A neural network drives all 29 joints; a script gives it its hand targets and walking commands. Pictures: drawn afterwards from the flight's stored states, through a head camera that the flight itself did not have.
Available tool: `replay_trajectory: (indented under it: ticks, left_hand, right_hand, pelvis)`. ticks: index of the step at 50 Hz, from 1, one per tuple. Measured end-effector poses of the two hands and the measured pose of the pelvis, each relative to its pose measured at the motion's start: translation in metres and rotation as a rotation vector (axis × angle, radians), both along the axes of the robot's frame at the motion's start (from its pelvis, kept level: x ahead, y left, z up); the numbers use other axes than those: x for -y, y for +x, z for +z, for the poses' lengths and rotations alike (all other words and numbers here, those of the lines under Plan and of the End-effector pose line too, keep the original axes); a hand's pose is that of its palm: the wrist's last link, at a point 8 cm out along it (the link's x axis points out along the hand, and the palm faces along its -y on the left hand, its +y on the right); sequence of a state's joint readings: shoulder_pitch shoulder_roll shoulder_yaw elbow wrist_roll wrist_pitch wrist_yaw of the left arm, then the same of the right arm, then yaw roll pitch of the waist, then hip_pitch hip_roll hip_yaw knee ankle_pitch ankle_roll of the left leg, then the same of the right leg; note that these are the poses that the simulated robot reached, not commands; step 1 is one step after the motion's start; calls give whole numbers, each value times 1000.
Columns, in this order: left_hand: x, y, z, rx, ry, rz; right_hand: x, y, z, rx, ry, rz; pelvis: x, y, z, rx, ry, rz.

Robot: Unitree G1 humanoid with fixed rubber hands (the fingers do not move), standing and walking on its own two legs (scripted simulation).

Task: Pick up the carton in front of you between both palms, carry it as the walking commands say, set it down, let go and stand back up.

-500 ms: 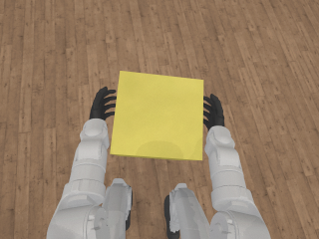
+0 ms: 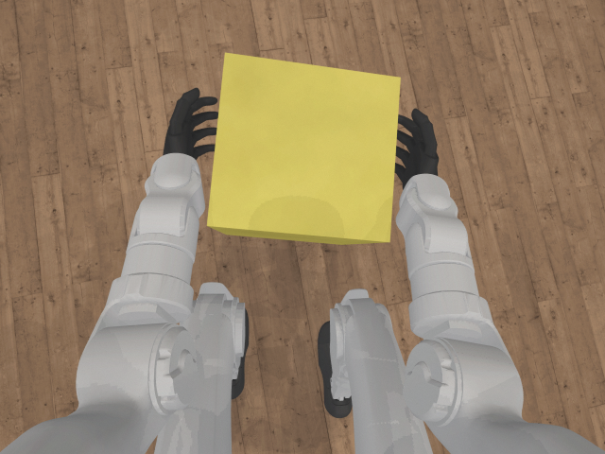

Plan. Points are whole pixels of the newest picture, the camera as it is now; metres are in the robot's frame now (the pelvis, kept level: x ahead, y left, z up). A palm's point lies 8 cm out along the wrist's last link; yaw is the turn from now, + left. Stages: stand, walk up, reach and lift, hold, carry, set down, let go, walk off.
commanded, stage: set down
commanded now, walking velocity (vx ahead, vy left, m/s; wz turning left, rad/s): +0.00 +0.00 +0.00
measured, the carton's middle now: (296, 171) +0.48 +0.01 -0.18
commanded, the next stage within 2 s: none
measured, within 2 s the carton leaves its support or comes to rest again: rests again in 0.86 s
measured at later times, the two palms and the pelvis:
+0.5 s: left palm (206, 165) +0.50 +0.15 -0.26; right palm (380, 183) +0.48 -0.15 -0.25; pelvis -0.02 +0.00 -0.10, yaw -1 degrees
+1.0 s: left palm (208, 164) +0.51 +0.16 -0.29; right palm (374, 185) +0.49 -0.15 -0.29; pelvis -0.02 -0.01 -0.14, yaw -2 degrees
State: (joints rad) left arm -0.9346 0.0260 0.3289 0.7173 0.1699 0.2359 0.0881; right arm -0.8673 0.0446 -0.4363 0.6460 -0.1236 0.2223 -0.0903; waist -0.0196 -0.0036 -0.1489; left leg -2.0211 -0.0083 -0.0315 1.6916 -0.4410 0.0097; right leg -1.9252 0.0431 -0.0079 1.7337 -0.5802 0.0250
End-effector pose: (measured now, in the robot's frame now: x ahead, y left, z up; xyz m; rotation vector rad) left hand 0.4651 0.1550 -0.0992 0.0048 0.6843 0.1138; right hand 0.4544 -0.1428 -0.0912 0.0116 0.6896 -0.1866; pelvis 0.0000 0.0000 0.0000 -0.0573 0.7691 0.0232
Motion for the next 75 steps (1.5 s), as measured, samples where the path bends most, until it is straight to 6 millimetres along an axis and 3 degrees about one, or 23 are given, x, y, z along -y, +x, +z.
replay_trajectory:
  ticks: [24, 30, 57, 75]
  left_hand:
    - [2, 32, -154, -50, 29, -37]
    - [-2, 47, -172, -68, 63, -60]
    - [-5, 44, -201, -90, 46, -77]
    - [-8, 44, -203, -88, 12, -99]
  right_hand:
    - [3, 28, -154, -50, -3, 1]
    - [-1, 33, -184, -57, 3, -2]
    - [2, 35, -201, -59, 33, 59]
    - [6, 38, -204, -49, 55, 108]
  pelvis:
    - [4, -16, -100, -7, 1, -15]
    - [6, -14, -119, 21, 4, -12]
    - [2, -27, -145, 113, 5, -38]
    - [1, -31, -147, 142, 9, -38]
